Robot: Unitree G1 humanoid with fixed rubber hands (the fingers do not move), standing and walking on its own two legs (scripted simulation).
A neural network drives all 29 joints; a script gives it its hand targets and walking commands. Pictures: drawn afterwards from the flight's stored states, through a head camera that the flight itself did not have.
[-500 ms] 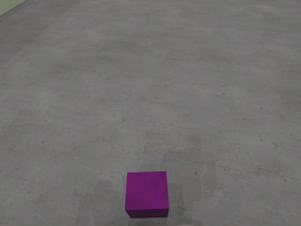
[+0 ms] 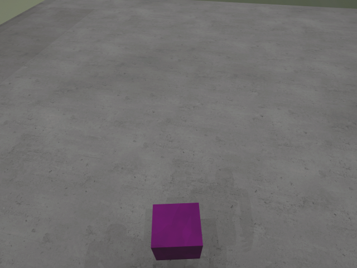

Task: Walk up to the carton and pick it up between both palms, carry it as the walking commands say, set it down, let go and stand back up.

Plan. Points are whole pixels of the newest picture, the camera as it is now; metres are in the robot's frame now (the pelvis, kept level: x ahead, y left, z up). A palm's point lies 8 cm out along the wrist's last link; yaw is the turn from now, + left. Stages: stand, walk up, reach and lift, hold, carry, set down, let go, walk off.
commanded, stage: walk up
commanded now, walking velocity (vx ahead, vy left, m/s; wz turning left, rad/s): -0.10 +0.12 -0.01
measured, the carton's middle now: (177, 232) +0.38 +0.02 -0.64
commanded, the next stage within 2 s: stand in 0.80 s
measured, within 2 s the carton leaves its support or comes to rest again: neither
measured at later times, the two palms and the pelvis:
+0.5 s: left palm out of the picture +0.03 +0.27 -0.12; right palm out of the picture +0.02 -0.21 -0.14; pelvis -0.01 +0.02 +0.00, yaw +0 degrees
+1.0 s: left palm out of the picture +0.03 +0.27 -0.12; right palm out of the picture +0.02 -0.21 -0.14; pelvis -0.01 +0.02 +0.00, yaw +0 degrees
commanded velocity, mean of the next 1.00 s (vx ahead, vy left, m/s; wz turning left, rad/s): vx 0.00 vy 0.00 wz -0.02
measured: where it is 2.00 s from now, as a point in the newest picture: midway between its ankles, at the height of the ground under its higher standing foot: outside the picture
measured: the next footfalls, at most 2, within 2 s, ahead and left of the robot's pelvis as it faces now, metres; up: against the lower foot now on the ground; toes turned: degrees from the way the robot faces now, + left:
none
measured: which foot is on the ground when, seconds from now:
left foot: down 0.00-1.00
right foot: down 0.00-1.00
